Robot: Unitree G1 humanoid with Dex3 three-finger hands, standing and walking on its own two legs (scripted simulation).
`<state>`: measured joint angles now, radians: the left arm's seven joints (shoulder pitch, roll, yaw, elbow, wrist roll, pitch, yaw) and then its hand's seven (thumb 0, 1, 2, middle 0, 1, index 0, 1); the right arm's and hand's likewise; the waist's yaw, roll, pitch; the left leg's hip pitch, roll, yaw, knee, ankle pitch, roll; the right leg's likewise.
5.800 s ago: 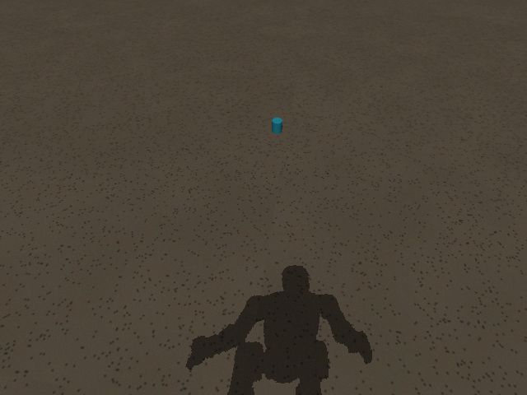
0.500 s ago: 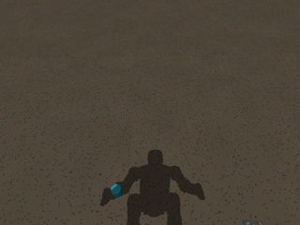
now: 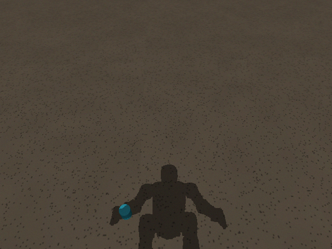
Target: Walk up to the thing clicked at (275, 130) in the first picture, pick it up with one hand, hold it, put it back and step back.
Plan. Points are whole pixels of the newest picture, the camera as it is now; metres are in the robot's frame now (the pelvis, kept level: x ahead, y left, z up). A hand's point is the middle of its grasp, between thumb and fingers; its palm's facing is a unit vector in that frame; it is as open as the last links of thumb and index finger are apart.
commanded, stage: walk up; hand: left
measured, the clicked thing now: (125, 212) +0.44 +0.23 -0.74
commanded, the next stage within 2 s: none
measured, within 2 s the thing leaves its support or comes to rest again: neither
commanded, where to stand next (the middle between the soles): +0.04 +0.01 m, yaw -2 degrees
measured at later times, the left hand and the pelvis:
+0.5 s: hand out of the picture +0.07 +0.30 -0.17, palm faces -0.02 -0.91 -0.41, open 7.4 cm; pelvis -0.06 +0.03 -0.02, yaw +2 degrees
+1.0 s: hand out of the picture +0.05 +0.30 -0.17, palm faces -0.12 -0.94 -0.32, open 7.4 cm; pelvis -0.05 +0.03 -0.02, yaw -3 degrees
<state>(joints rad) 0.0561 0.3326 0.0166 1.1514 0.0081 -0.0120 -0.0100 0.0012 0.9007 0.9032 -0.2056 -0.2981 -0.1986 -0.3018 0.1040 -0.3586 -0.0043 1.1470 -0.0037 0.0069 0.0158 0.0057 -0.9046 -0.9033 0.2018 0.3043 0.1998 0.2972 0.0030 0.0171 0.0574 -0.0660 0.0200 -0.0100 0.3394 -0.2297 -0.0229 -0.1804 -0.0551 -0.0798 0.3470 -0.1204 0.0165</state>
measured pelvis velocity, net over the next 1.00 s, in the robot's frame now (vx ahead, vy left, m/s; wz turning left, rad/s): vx -0.05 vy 0.03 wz -0.06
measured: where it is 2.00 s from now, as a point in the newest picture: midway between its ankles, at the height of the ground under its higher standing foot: outside the picture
